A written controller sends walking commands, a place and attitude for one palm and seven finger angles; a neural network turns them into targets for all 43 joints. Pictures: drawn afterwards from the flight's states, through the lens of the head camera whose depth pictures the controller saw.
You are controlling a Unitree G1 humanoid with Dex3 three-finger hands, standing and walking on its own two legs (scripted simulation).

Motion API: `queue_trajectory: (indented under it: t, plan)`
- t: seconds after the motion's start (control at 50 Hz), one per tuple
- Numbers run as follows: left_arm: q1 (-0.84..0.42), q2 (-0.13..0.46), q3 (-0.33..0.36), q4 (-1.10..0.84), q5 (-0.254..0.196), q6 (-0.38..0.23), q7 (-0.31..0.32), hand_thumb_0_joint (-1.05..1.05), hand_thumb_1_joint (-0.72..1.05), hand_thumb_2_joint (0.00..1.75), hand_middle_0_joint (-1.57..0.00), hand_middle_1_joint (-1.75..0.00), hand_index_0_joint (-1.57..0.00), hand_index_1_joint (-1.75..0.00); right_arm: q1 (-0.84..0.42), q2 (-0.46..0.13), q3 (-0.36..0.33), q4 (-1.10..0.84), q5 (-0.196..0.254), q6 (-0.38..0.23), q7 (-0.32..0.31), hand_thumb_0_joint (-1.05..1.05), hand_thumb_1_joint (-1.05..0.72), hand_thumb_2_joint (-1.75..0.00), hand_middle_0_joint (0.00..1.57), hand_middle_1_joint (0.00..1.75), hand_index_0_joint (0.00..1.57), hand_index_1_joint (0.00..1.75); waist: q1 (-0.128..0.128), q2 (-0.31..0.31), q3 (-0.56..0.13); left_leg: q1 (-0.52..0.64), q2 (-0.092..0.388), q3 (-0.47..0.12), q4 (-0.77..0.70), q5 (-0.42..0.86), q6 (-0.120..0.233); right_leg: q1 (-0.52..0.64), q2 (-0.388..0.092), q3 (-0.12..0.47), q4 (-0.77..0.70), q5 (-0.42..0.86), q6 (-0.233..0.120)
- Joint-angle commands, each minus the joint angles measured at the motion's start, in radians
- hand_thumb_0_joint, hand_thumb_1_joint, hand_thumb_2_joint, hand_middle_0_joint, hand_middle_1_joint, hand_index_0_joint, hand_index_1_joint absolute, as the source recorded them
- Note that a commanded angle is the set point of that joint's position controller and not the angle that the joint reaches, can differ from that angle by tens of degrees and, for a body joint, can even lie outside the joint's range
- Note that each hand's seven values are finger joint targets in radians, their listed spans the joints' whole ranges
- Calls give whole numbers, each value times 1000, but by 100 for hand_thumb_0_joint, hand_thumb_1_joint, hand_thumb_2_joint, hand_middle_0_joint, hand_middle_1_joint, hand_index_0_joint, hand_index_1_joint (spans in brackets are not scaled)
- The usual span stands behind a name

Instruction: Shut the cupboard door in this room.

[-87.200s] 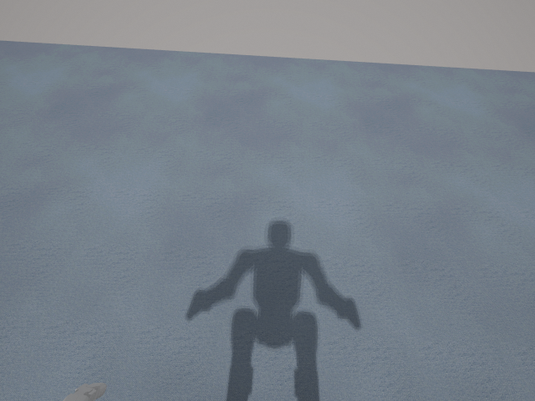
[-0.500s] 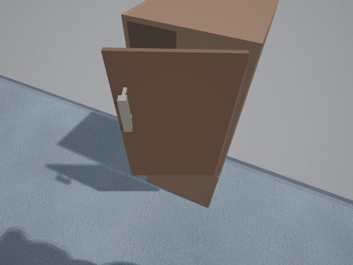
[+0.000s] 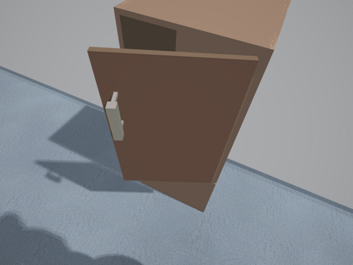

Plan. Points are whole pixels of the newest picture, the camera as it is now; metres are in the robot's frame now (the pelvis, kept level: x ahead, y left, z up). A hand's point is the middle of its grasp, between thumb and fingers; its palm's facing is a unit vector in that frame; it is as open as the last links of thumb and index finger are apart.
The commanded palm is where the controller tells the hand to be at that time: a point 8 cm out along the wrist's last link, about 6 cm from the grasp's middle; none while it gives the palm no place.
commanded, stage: come to a stop and stand still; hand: left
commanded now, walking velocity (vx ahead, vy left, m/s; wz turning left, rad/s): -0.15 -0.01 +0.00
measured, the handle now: (117, 116) +0.46 +0.19 +0.06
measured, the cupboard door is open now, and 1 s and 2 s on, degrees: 25 25 25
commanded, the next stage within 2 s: look again from close up in 0.94 s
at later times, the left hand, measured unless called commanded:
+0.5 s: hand out of the picture +0.01 +0.22 -0.16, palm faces +0.01 -0.97 -0.25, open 7.4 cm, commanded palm none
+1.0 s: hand out of the picture -0.15 +0.21 -0.18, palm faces +0.04 -0.98 -0.18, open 7.4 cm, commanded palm none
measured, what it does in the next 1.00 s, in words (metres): shifts its weight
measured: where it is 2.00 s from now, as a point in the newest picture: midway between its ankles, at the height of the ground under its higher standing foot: outside the picture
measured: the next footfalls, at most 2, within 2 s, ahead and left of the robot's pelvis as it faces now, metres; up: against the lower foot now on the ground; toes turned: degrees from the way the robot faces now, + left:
none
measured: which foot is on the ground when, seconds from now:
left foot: down 0.00-1.00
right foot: down 0.00-1.00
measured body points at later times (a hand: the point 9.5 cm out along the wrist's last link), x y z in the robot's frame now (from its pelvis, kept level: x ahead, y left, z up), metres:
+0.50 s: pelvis -0.08 +0.02 -0.01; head -0.08 +0.03 +0.44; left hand +0.01 +0.27 -0.14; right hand +0.00 -0.22 -0.14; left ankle -0.05 +0.12 -0.73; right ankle -0.05 -0.11 -0.73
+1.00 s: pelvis -0.11 +0.04 +0.00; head -0.10 +0.05 +0.45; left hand -0.15 +0.26 -0.16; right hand -0.10 -0.19 -0.15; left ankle -0.05 +0.12 -0.73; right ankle -0.05 -0.11 -0.73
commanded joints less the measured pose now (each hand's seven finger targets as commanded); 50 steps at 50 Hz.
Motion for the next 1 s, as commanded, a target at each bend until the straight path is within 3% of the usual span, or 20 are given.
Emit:
queue_trajectory:
  t: [0.0, 0.08, 0.16, 0.18, 0.2, 0.22, 0.24, 0.28, 0.3, 0.32, 0.36, 0.4, 0.44, 0.48, 0.5, 0.58, 0.74, 0.84, 0.92, 0.98]
  plan:
    - [54, 124, 31, -72, -1, 1, 22, 0, 90, 90, -20, -30, -20, -30, 90, -116, -32, -40, 4, -7, -15, 0, -90, -90, 20, 30, 20, 30, -14, 77, -80, 101, 96, -19, -28, 871, 39, 22, -116, 53, -3, 731, -3]
    - [21, 104, 35, -102, 4, 15, 18, 0, 90, 90, -20, -30, -20, -30, 56, -115, -44, -71, -1, 1, -13, 0, -90, -90, 20, 30, 20, 30, -6, 65, -48, 88, 117, -39, -67, 818, 65, -8, -99, 43, -24, 553, 5]
    - [18, 113, 34, -116, 5, 17, 11, 0, 90, 90, -20, -30, -20, -30, 25, -104, -38, -94, -4, 5, -6, 0, -90, -90, 20, 30, 20, 30, 3, 25, -62, 22, 88, -37, -86, 519, 47, 20, -127, 87, -81, 551, -13]
    - [12, 277, 25, -195, 23, 15, 20, 0, 90, 90, -20, -30, -20, -30, -28, -204, -48, -187, -11, -2, -1, 0, -90, -90, 20, 30, 20, 30, 6, 21, 16, -15, 51, -81, -103, 545, 44, 7, -101, 78, -70, 594, -13]
    - [4, 188, 33, -207, 16, 21, 23, 0, 90, 90, -20, -30, -20, -30, -23, -180, -67, -193, -8, -12, 4, 0, -90, -90, 20, 30, 20, 30, -3, 76, -99, 29, 85, -55, -14, 639, 36, -23, -126, 77, -21, 556, -11]
    - [-5, 188, 29, -220, 8, 19, 22, 0, 90, 90, -20, -30, -20, -30, -1, -172, -67, -195, -12, -6, 3, 0, -90, -90, 20, 30, 20, 30, -9, 93, -203, 78, 88, -58, 21, 696, 43, 12, -121, 81, -4, 605, -27]
    - [-7, 186, 36, -241, 5, 18, 21, 0, 90, 90, -20, -30, -20, -30, -3, -166, -72, -212, -10, 1, 1, 0, -90, -90, 20, 30, 20, 30, -6, 53, -219, 50, 82, -54, 45, 610, 43, 20, -132, 91, -20, 610, -35]
    - [-25, 195, 34, -262, 9, 20, 19, 0, 90, 90, -20, -30, -20, -30, -20, -135, -62, -239, -13, 17, 9, 0, -90, -90, 20, 30, 20, 30, -4, -66, -144, -70, 26, -10, 65, 299, 32, 40, -178, 161, -65, 625, -60]
    - [-37, 208, 38, -270, 10, 22, 18, 0, 90, 90, -20, -30, -20, -30, -23, -125, -61, -247, -13, 25, 12, 0, -90, -90, 20, 30, 20, 30, -13, -109, -102, -119, 1, -2, 66, 127, 25, 18, -204, 190, -103, 536, -76]
    - [-61, 217, 40, -286, 12, 24, 17, 0, 90, 90, -20, -30, -20, -30, -26, -124, -61, -252, -14, 30, 15, 0, -90, -90, 20, 30, 20, 30, -19, -115, -60, -127, -7, -6, 66, 70, 25, -34, -214, 204, -136, 411, -89]
    - [-108, 221, 41, -310, 13, 31, 14, 0, 90, 90, -20, -30, -20, -30, -13, -127, -61, -250, -18, 30, 21, 0, -90, -90, 20, 30, 20, 30, -35, -55, -3, -82, -1, -16, 32, 101, 28, -156, -189, 187, -170, 159, -81]
    - [-124, 206, 33, -319, 12, 36, 11, 0, 90, 90, -20, -30, -20, -30, 4, -133, -55, -248, -22, 27, 32, 0, -90, -90, 20, 30, 20, 30, -37, -14, 38, -83, 23, -49, -29, 92, 41, -209, -134, 135, -168, -26, -49]
    - [-118, 195, 33, -324, 11, 40, 7, 0, 90, 90, -20, -30, -20, -30, -7, -164, -55, -258, -26, 25, 34, 0, -90, -90, 20, 30, 20, 30, -26, 50, 73, -160, 61, -117, -125, 7, 59, -207, -82, 88, -124, -71, -25]
    - [-85, 179, 25, -315, 12, 40, 4, 0, 90, 90, -20, -30, -20, -30, -25, -181, -51, -263, -26, 22, 36, 0, -90, -90, 20, 30, 20, 30, -4, 128, 60, -228, 98, -168, -226, -95, 75, -123, -51, 28, -81, -25, -4]
    - [-65, 176, 26, -304, 11, 38, 2, 0, 90, 90, -20, -30, -20, -30, -34, -187, -51, -265, -26, 21, 36, 0, -90, -90, 20, 30, 20, 30, 4, 128, 43, -249, 103, -180, -247, -129, 77, -86, -46, 17, -68, -2, 1]
    - [-27, 166, 23, -270, 11, 30, -4, 0, 90, 90, -20, -30, -20, -30, -28, -188, -50, -253, -21, 20, 35, 0, -90, -90, 20, 30, 20, 30, 9, 86, 11, -237, 94, -171, -255, -143, 75, -54, -60, 21, -88, 22, 3]
    - [19, 146, 23, -210, 14, 24, -3, 0, 90, 90, -20, -30, -20, -30, 25, -160, -50, -190, -17, 25, 35, 0, -90, -90, 20, 30, 20, 30, -11, 39, 23, -201, 66, -137, -224, -141, 61, -133, -91, 80, -162, -73, -2]
    - [51, 126, 20, -164, 14, 20, 0, 0, 90, 90, -20, -30, -20, -30, 46, -145, -48, -151, -13, 22, 32, 0, -90, -90, 20, 30, 20, 30, -14, 49, 25, -186, 69, -144, -234, -132, 59, -142, -93, 87, -171, -64, -1]
    - [87, 104, 16, -130, 17, 18, 1, 0, 90, 90, -20, -30, -20, -30, 45, -144, -49, -130, -10, 20, 30, 0, -90, -90, 20, 30, 20, 30, -6, 78, 30, -199, 88, -163, -278, -164, 64, -116, -82, 61, -146, -12, 6]
    - [105, 101, 16, -109, 18, 14, 2, 0, 90, 90, -20, -30, -20, -30, 41, -137, -49, -116, -8, 21, 30, 0, -90, -90, 20, 30, 20, 30, 0, 54, 35, -206, 80, -154, -270, -148, 63, -100, -91, 74, -163, -6, 6]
